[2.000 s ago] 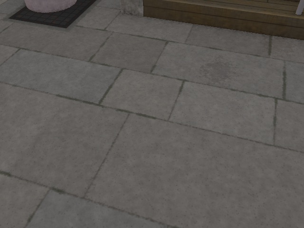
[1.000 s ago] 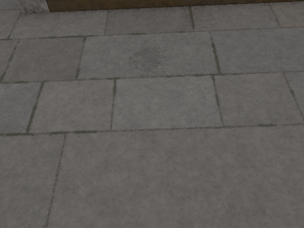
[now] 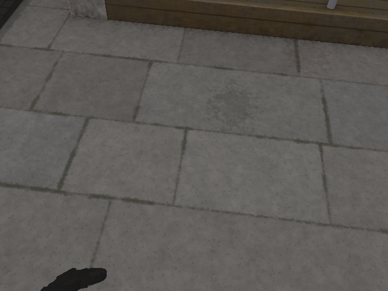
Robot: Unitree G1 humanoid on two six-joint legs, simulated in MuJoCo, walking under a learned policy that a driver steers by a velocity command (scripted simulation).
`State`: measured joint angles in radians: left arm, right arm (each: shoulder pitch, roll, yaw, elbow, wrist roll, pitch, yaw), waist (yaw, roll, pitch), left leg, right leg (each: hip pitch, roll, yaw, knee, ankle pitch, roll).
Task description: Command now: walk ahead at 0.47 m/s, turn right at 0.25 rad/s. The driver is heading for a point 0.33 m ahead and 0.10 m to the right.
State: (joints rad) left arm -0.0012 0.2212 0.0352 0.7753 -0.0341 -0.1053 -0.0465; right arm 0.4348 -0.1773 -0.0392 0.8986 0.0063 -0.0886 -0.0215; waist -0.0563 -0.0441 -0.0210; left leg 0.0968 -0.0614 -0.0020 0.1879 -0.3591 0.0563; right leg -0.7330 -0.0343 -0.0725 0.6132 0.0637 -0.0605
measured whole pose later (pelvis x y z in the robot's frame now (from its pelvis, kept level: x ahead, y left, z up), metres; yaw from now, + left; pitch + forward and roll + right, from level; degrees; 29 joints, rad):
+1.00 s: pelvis +0.33 +0.02 -0.01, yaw -10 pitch +0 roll +0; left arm 0.23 0.20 0.04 0.83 0.01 0.01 0.02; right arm 0.14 -0.19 -0.05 0.72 -0.01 -0.01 -0.02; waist 0.01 0.01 0.01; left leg -0.39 -0.02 0.00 0.62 -0.23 0.02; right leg -0.18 0.04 0.05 0.62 -0.44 -0.02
